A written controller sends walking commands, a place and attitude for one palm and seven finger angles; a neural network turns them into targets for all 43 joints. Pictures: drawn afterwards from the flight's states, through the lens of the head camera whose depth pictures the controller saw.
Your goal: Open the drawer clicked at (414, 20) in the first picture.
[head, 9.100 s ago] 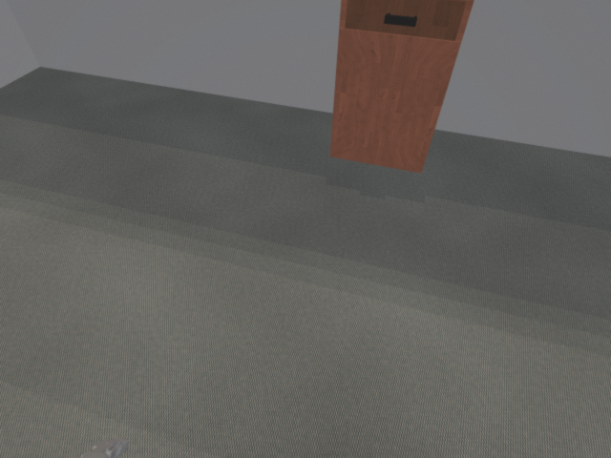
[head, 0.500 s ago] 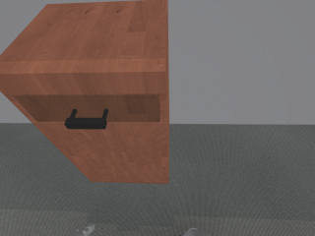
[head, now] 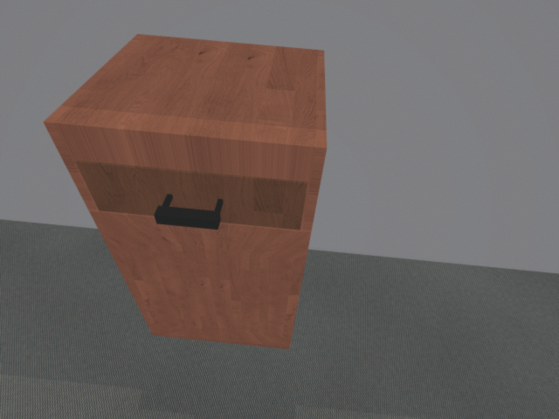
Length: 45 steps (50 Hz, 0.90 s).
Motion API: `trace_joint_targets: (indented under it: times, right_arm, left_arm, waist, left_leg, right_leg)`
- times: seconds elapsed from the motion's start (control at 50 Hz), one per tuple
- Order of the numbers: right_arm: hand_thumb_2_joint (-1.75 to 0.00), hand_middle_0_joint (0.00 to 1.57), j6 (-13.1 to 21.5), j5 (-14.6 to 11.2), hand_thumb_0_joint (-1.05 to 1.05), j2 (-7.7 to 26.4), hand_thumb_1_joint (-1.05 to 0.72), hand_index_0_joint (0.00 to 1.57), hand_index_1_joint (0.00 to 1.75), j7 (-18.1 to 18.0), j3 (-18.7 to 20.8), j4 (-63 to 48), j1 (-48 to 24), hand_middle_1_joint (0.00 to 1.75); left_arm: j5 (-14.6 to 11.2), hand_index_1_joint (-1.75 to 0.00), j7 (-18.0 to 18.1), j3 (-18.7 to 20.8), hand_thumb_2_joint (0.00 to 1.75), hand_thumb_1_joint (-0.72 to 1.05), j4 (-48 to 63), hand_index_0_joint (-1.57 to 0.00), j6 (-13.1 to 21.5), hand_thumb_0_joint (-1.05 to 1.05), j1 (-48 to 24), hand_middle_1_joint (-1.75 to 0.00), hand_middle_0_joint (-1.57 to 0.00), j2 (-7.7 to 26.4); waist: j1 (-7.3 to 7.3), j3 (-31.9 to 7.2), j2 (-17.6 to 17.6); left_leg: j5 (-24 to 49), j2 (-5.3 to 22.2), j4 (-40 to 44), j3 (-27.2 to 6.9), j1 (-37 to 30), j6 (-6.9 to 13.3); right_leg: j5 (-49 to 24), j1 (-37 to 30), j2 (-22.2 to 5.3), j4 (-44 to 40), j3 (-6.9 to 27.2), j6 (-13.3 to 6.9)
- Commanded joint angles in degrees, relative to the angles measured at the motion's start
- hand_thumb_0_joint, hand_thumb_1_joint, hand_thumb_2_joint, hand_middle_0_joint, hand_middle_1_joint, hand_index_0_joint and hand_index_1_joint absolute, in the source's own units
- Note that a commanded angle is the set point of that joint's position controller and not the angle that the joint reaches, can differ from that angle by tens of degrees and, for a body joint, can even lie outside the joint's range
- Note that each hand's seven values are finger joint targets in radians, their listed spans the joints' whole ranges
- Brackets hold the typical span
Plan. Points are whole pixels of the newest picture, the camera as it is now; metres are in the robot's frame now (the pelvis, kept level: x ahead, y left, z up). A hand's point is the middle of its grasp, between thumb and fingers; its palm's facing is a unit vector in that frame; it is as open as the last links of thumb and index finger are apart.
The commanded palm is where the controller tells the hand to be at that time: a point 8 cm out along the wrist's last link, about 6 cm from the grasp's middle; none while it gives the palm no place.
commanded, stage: come to a stop and stand still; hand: left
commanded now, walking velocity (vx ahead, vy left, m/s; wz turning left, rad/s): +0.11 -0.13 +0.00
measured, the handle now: (191, 209) +0.51 +0.22 -0.03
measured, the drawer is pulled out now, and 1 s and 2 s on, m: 0.00 0.00 0.00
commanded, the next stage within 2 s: look again from close up in 0.08 s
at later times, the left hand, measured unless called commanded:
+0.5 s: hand out of the picture +0.01 +0.12 -0.19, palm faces +0.01 -0.99 -0.17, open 7.3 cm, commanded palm none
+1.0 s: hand out of the picture -0.02 +0.12 -0.18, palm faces +0.06 -0.98 -0.20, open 7.4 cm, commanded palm none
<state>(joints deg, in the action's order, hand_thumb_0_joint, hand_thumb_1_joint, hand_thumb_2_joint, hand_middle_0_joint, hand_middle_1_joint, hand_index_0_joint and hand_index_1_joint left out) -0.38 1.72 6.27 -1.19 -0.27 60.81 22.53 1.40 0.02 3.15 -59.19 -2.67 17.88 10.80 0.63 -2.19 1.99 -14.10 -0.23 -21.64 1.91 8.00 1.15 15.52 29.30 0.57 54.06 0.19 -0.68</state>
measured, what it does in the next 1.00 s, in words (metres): steps on the spot: right foot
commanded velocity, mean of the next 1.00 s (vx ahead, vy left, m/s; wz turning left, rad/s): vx -0.01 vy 0.05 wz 0.00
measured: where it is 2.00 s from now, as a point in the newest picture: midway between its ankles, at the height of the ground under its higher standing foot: outside the picture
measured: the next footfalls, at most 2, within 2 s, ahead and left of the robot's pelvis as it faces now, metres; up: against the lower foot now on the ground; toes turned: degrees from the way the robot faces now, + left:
right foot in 0.22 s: +0.01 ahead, -0.13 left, +0.00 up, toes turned -5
left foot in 1.24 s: +0.05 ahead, +0.15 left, +0.00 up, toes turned +2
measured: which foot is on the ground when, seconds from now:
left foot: down 0.00-0.92, up 0.94-1.00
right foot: up 0.00-0.20, down 0.22-1.00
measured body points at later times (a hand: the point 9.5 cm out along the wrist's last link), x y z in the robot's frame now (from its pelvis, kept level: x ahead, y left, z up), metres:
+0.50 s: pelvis +0.00 -0.04 -0.02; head -0.01 -0.04 +0.43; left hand +0.01 +0.17 -0.18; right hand +0.01 -0.26 -0.17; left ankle +0.00 +0.05 -0.74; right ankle -0.03 -0.13 -0.74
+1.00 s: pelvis -0.01 -0.04 -0.01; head -0.01 -0.05 +0.44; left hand -0.03 +0.17 -0.16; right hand -0.03 -0.26 -0.17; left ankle +0.00 +0.06 -0.73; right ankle -0.03 -0.13 -0.74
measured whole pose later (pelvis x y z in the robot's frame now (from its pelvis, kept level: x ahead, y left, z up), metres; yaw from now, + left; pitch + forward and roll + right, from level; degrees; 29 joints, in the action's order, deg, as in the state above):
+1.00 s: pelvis -0.01 -0.04 -0.01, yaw -1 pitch -2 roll +1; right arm -2.6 0.7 8.5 -0.9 0.3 62.3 18.1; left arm 0.8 2.9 0.7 -60.6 0.4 20.0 6.7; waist 0.8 1.4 -0.7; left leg -21.8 -0.6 -35.6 3.4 15.3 0.1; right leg 17.3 10.8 0.6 29.6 -4.4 -3.4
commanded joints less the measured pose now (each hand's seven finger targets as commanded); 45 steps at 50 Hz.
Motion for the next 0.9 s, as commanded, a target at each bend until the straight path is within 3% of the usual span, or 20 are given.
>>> trace_joint_targets:
  times: [0.0,0.08,0.14,0.16,0.18,0.2,0.22,0.24,0.26,0.28,0.3,0.32,0.36,0.38,0.42,0.46,0.56,0.72,0.78,0.88]
  right_arm:
    - [-0.90,0.20,3.0,-0.2,0.00,8.0,-0.90,0.20,0.30,-1.4,1.2,-2.2,1.9,0.30]
    - [-0.90,0.20,3.4,0.5,0.00,7.2,-0.90,0.20,0.30,-1.7,1.2,0.8,7.4,0.30]
    - [-0.90,0.20,2.8,0.6,0.00,7.7,-0.90,0.20,0.30,-1.8,1.5,2.3,7.2,0.30]
    - [-0.90,0.20,3.2,-0.9,0.00,11.7,-0.90,0.20,0.30,-0.5,2.2,-0.2,-3.2,0.30]
    - [-0.90,0.20,3.1,-1.4,0.00,9.1,-0.90,0.20,0.30,0.3,1.8,-3.3,-7.3,0.30]
    - [-0.90,0.20,2.5,-1.0,0.00,2.4,-0.90,0.20,0.30,-0.1,0.5,-4.1,-1.1,0.30]
    - [-0.90,0.20,1.9,-0.5,0.00,1.8,-0.90,0.20,0.30,0.0,0.3,-3.1,1.9,0.30]
    - [-0.90,0.20,1.7,-0.7,0.00,1.2,-0.90,0.20,0.30,0.4,0.4,-2.8,2.4,0.30]
    - [-0.90,0.20,1.8,-0.8,0.00,0.8,-0.90,0.20,0.30,0.6,0.3,-2.7,0.5,0.30]
    - [-0.90,0.20,1.5,-1.0,0.00,1.9,-0.90,0.20,0.30,0.4,0.6,-2.1,0.9,0.30]
    - [-0.90,0.20,1.5,-1.1,0.00,3.4,-0.90,0.20,0.30,0.1,0.7,-2.1,-0.3,0.30]
    - [-0.90,0.20,1.4,-1.4,0.00,3.2,-0.90,0.20,0.30,-0.1,0.6,-1.6,0.5,0.30]
    - [-0.90,0.20,1.2,-1.2,0.00,2.6,-0.90,0.20,0.30,-0.3,0.2,0.9,2.6,0.30]
    - [-0.90,0.20,1.5,-0.7,0.00,4.0,-0.90,0.20,0.30,-0.4,0.4,1.5,3.0,0.30]
    - [-0.90,0.20,1.0,-0.4,0.00,6.1,-0.90,0.20,0.30,-0.5,0.3,0.2,-0.9,0.30]
    - [-0.90,0.20,0.8,-0.7,0.00,5.7,-0.90,0.20,0.30,-0.5,0.2,-0.7,-3.5,0.30]
    - [-0.90,0.20,1.2,-0.8,0.00,6.3,-0.90,0.20,0.30,-0.7,0.1,-0.3,-1.8,0.30]
    - [-0.90,0.20,1.3,-0.9,0.00,7.0,-0.90,0.20,0.30,-0.7,-0.2,0.6,-2.8,0.30]
    - [-0.90,0.20,0.7,-1.2,0.00,6.9,-0.90,0.20,0.30,-0.6,-0.1,0.4,-3.1,0.30]
    - [-0.90,0.20,-0.6,-1.1,0.00,6.6,-0.90,0.20,0.30,-0.3,0.7,-1.1,-2.7,0.30]
  left_arm:
    - [0.4,-0.30,-0.2,0.3,0.90,0.90,1.9,-0.20,2.4,0.00,-0.1,-0.30,-0.20,1.1]
    - [0.0,-0.30,0.0,-0.6,0.90,0.90,2.9,-0.20,3.1,0.00,-4.2,-0.30,-0.20,-0.3]
    - [-0.8,-0.30,0.5,-1.3,0.90,0.90,1.6,-0.20,3.7,0.00,-2.6,-0.30,-0.20,-2.3]
    - [-0.4,-0.30,2.6,-1.9,0.90,0.90,-4.8,-0.20,4.6,0.00,5.0,-0.30,-0.20,1.5]
    - [0.0,-0.30,2.2,-1.2,0.90,0.90,-5.9,-0.20,4.9,0.00,12.5,-0.30,-0.20,5.0]
    - [-0.1,-0.30,2.4,-1.3,0.90,0.90,-4.3,-0.20,5.4,0.00,10.9,-0.30,-0.20,5.1]
    - [-0.4,-0.30,2.4,-2.4,0.90,0.90,-3.2,-0.20,5.9,0.00,7.4,-0.30,-0.20,3.8]
    - [0.0,-0.30,2.3,-2.5,0.90,0.90,-2.1,-0.20,5.8,0.00,5.1,-0.30,-0.20,4.9]
    - [0.0,-0.30,2.5,-1.7,0.90,0.90,-1.7,-0.20,6.0,0.00,5.4,-0.30,-0.20,4.5]
    - [-0.2,-0.30,3.1,-1.2,0.90,0.90,-3.2,-0.20,6.3,0.00,6.6,-0.30,-0.20,4.9]
    - [-0.6,-0.30,3.5,-1.7,0.90,0.90,-3.5,-0.20,6.3,0.00,5.6,-0.30,-0.20,3.1]
    - [-0.7,-0.30,3.6,-2.0,0.90,0.90,-2.8,-0.20,5.8,0.00,3.6,-0.30,-0.20,2.6]
    - [-1.0,-0.30,3.4,-2.2,0.90,0.90,-1.9,-0.20,4.6,0.00,0.3,-0.30,-0.20,1.9]
    - [-0.9,-0.30,3.3,-2.2,0.90,0.90,-2.0,-0.20,3.9,0.00,1.3,-0.30,-0.20,0.4]
    - [-0.6,-0.30,3.0,-2.6,0.90,0.90,-2.1,-0.20,3.4,0.00,3.5,-0.30,-0.20,-0.1]
    - [-0.2,-0.30,2.6,-2.9,0.90,0.90,-2.8,-0.20,3.7,0.00,5.1,-0.30,-0.20,0.2]
    - [-0.6,-0.30,2.4,-3.1,0.90,0.90,-2.9,-0.20,4.5,0.00,4.9,-0.30,-0.20,1.0]
    - [-0.7,-0.30,2.3,-3.2,0.90,0.90,-2.7,-0.20,4.6,0.00,5.7,-0.30,-0.20,1.2]
    - [-0.8,-0.30,2.8,-2.6,0.90,0.90,-2.2,-0.20,4.6,0.00,6.1,-0.30,-0.20,2.6]
    - [-0.7,-0.30,3.6,-0.7,0.90,0.90,-0.6,-0.20,4.1,0.00,7.1,-0.30,-0.20,6.2]
  waist:
    - [-0.56,8.2,-6.2]
    - [-3.48,6.4,-9.0]
    - [-2.86,3.6,-11.8]
    - [2.57,5.1,-8.8]
    - [5.28,7.7,2.5]
    - [0.84,1.6,13.7]
    - [-1.32,-1.7,9.8]
    - [-1.96,-3.7,1.8]
    - [-1.64,-4.5,-0.7]
    - [-1.40,-7.5,10.5]
    - [-1.30,-5.5,12.5]
    - [-2.27,-5.0,11.7]
    - [-3.81,0.5,0.7]
    - [-2.94,5.0,-8.8]
    - [-0.65,11.5,-14.4]
    - [0.06,14.5,-8.9]
    - [-1.61,7.4,-1.2]
    - [-1.41,6.6,-0.9]
    - [-0.90,7.0,-2.3]
    - [-0.11,4.7,2.6]
  left_leg:
    - [-3.2,13.5,12.6,-12.1,1.7,8.0]
    - [16.0,15.4,8.0,-11.6,-4.5,9.9]
    - [28.1,14.3,3.0,-9.1,-4.2,9.0]
    - [18.5,14.5,-8.8,-4.2,11.8,4.3]
    - [5.4,7.3,-13.5,0.1,14.4,0.9]
    - [-11.1,1.4,-20.8,0.8,16.2,-0.3]
    - [-14.4,1.9,-25.4,-0.3,16.0,-0.4]
    - [-14.5,1.4,-24.0,1.5,12.9,-0.7]
    - [-13.4,-0.4,-23.6,2.8,15.0,-1.2]
    - [-13.6,1.2,-23.9,2.2,16.3,-0.7]
    - [-12.4,2.0,-22.7,1.2,16.3,-0.3]
    - [-9.6,2.4,-18.2,0.7,11.8,-0.3]
    - [1.2,2.5,-6.6,0.1,1.4,-0.6]
    - [7.6,6.2,-4.5,-3.9,2.7,0.8]
    - [5.0,10.0,0.6,-8.9,11.0,4.0]
    - [-1.3,7.6,0.6,-7.4,13.1,3.0]
    - [5.1,5.9,-2.1,-4.1,4.3,1.8]
    - [5.2,5.7,-0.6,-3.8,3.3,1.5]
    - [6.6,4.8,-1.2,-3.1,4.8,0.8]
    - [-0.9,1.6,-7.9,0.6,10.5,-0.8]
  right_leg:
    - [0.4,7.6,-1.2,9.9,0.0,0.4]
    - [7.6,4.6,-2.6,-2.3,-2.3,0.5]
    - [11.1,-6.0,-1.5,-17.6,-3.7,0.1]
    - [-5.2,-16.8,-7.4,-21.3,2.6,-1.8]
    - [-13.8,-19.4,-6.0,-32.1,2.8,-0.9]
    - [-24.6,-22.5,-15.0,-35.0,13.9,-2.2]
    - [-28.3,-23.4,-17.1,-34.3,13.2,-5.9]
    - [-27.0,-23.0,-15.8,-33.6,8.4,-7.6]
    - [-48.6,-29.5,-12.0,-28.6,6.5,-7.2]
    - [-57.6,-33.0,-12.8,-26.0,7.5,-7.8]
    - [-60.0,-32.1,-13.3,-25.5,6.7,-7.9]
    - [-51.7,-28.6,-12.8,-26.1,5.1,-7.8]
    - [-22.0,-16.6,-9.7,-26.5,4.2,-5.6]
    - [-10.0,-13.2,-5.9,-24.9,2.6,-4.0]
    - [0.3,-14.1,-3.1,-27.0,0.1,-2.4]
    - [-2.9,-14.1,-4.0,-29.7,2.3,-2.8]
    - [-7.9,-15.2,-6.0,-32.4,4.1,-2.9]
    - [-8.8,-16.7,-6.5,-33.4,4.5,-2.8]
    - [-14.3,-18.2,-8.9,-33.3,6.2,-3.6]
    - [-25.9,-23.1,-16.5,-32.9,12.2,-7.0]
